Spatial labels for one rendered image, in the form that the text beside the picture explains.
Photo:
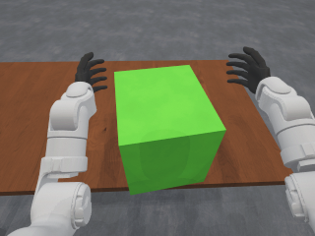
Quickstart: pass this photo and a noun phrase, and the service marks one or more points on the robot right upper arm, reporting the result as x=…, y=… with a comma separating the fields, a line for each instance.
x=300, y=194

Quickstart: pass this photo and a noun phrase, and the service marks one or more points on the carton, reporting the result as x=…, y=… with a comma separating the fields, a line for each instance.
x=168, y=130

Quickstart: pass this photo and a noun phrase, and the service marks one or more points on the robot right hand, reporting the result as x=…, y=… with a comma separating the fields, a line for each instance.
x=255, y=68

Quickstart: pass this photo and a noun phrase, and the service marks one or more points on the robot left hand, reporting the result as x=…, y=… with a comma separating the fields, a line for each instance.
x=84, y=74

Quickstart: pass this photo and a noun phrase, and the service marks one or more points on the robot right forearm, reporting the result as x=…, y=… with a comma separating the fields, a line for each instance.
x=292, y=121

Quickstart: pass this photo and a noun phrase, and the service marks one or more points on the robot left forearm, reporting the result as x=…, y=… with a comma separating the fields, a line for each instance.
x=68, y=128

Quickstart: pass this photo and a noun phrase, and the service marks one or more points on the table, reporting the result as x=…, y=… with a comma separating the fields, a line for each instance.
x=248, y=154

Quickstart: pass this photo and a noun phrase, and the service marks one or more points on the robot left upper arm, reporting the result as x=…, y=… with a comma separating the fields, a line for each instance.
x=59, y=209

